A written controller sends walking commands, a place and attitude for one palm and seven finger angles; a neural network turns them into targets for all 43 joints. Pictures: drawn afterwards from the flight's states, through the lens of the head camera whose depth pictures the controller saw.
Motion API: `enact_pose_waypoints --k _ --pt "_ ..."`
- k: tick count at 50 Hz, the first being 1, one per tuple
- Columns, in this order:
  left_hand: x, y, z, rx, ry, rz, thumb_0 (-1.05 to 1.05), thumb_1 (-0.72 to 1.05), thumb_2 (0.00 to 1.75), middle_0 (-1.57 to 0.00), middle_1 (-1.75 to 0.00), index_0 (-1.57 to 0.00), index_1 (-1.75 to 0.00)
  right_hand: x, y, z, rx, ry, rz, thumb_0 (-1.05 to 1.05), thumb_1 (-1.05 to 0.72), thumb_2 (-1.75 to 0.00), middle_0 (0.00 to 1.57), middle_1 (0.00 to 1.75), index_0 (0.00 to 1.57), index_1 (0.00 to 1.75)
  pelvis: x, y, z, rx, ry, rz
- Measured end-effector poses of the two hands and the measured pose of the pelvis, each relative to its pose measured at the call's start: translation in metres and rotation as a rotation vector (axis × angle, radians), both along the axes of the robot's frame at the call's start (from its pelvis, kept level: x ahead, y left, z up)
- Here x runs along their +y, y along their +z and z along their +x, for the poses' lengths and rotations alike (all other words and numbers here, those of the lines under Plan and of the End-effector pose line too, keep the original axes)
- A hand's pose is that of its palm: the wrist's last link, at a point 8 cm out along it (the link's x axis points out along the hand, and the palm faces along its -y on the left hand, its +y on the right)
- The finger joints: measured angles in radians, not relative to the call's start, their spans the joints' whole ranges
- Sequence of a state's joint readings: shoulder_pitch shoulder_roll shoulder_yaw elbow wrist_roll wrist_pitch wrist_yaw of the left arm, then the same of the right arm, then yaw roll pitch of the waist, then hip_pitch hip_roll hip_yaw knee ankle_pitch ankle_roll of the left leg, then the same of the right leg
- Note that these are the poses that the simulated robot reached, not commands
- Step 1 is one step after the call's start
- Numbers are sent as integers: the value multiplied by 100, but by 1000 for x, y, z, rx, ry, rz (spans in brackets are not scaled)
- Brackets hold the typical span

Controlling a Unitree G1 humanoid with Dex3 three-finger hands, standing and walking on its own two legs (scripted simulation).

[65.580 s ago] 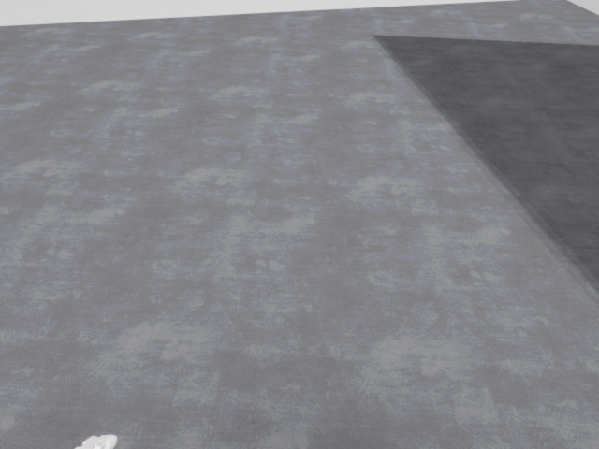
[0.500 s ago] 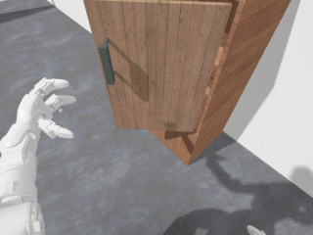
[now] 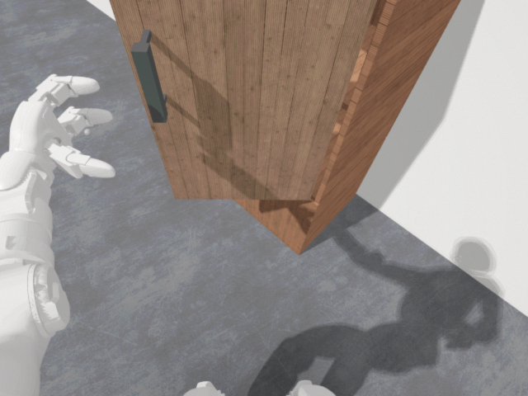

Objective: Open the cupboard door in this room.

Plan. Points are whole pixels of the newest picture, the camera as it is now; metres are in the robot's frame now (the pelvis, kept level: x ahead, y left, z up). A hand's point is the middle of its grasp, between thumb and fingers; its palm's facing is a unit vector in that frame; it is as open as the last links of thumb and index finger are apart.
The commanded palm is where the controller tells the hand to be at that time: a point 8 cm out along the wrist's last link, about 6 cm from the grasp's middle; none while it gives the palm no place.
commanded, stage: move the hooked fingers beside the handle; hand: left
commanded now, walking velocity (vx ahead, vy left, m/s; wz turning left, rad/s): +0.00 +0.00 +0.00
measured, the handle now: (153, 78) +0.60 +0.17 +0.11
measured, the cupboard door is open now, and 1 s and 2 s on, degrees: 45 45 45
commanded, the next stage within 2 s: slide the fingers in behind the handle in 1.66 s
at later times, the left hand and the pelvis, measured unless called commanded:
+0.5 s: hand (111, 93) +0.55 +0.22 +0.12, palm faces -0.01 -1.00 +0.00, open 14.0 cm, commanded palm +0.53 +0.27 +0.11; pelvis +0.01 +0.00 -0.01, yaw -1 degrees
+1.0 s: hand (110, 99) +0.54 +0.22 +0.11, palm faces -0.01 -1.00 +0.00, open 14.0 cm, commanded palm +0.53 +0.27 +0.11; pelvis +0.02 +0.00 -0.01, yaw -1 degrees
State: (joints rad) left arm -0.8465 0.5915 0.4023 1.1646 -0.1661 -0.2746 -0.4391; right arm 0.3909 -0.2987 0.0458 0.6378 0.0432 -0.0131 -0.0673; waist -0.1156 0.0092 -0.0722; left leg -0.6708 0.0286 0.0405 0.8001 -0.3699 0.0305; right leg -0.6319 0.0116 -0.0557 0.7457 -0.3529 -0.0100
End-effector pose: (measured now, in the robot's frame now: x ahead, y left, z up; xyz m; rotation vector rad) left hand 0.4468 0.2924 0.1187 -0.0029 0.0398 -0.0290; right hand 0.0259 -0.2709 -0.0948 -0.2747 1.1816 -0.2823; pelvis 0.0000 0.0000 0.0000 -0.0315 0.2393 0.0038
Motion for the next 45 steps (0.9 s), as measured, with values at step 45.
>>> enact_pose_waypoints --k 45 --pt "-15 -7 79 6 29 8 -1 -50 30 -30 -120 -30 -120 14 0 -42 221 -110 26 1 -90 -90 20 30 21 30 3 -6 24 110 -21 -22"
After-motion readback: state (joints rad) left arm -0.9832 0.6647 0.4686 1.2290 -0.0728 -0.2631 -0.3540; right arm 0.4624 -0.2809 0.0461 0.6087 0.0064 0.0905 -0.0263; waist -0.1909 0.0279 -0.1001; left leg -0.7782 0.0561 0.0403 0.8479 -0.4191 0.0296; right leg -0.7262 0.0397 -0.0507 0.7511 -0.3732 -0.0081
